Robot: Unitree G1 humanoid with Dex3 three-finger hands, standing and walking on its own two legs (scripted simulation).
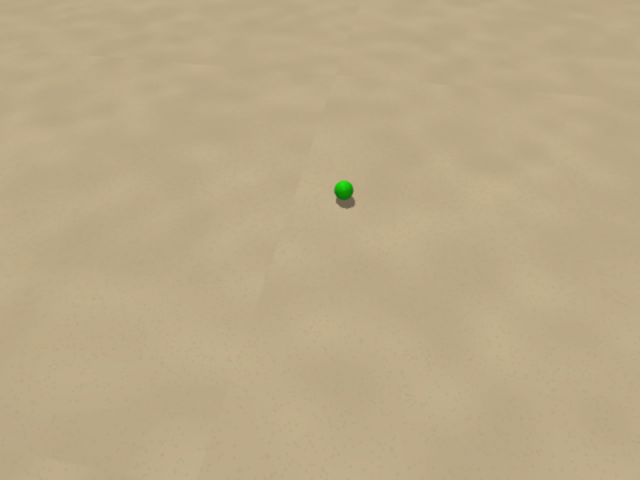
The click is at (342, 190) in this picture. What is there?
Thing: free ball
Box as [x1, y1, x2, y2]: [334, 181, 352, 199]
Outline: 340,181 336,184 334,191 339,198 345,199 351,195 352,187 350,183 347,181
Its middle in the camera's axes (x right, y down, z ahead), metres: +0.11 -0.24 +1.85
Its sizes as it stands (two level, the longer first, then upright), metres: 0.088 0.088 0.088
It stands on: the floor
